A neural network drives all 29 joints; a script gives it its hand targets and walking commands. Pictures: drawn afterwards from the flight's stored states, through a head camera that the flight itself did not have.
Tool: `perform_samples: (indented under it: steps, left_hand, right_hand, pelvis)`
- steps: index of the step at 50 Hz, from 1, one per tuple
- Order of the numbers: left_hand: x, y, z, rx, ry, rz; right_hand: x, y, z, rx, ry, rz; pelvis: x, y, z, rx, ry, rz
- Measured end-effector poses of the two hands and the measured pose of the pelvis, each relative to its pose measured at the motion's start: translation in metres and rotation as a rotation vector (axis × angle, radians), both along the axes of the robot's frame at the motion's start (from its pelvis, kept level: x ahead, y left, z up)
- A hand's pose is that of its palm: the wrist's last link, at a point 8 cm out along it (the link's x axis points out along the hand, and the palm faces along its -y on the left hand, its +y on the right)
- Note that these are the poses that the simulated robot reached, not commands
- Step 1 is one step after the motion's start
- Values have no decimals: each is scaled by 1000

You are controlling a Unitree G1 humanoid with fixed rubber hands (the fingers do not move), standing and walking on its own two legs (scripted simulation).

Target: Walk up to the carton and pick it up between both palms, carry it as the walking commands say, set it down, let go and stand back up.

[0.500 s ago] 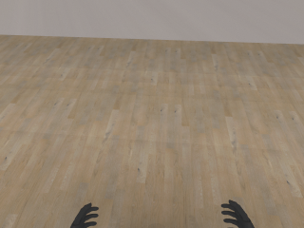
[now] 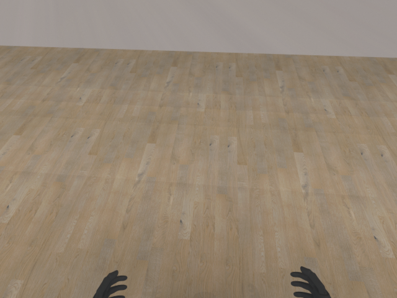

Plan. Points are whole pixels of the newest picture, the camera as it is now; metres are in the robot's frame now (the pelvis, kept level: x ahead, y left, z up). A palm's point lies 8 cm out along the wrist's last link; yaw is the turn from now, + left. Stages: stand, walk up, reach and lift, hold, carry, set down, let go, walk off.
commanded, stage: stand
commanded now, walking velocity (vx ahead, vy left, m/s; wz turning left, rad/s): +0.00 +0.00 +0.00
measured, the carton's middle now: out of the picture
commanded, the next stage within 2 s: walk up in 1.38 s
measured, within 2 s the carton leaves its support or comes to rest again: neither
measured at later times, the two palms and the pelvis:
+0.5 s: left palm out of the picture +0.10 +0.23 -0.11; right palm out of the picture +0.10 -0.23 -0.11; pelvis +0.00 +0.00 +0.00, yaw +0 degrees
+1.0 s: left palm out of the picture +0.06 +0.23 -0.12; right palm out of the picture +0.06 -0.23 -0.12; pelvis +0.00 +0.00 +0.01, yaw +0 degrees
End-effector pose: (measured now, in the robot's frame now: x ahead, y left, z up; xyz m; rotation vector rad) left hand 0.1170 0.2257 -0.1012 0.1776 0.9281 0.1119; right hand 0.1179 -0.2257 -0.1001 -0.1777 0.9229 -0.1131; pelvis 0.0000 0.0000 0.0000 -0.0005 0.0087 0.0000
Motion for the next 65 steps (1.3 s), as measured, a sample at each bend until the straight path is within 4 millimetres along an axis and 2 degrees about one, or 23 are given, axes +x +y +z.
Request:
perform_samples:
  steps: [36, 50, 65]
  left_hand:
    - [-30, 5, -9, 4, 100, 49]
    - [-54, 7, -15, 6, 186, 79]
    - [-92, 5, -22, -1, 320, 117]
  right_hand:
    - [-30, -4, -9, -2, 102, -50]
    - [-54, -6, -15, -4, 187, -78]
    - [-91, -5, -23, 1, 319, -112]
  pelvis:
    - [0, 0, 5, 0, -9, 0]
    - [0, 0, 9, 0, -17, 0]
    - [0, 0, 13, 0, -30, -1]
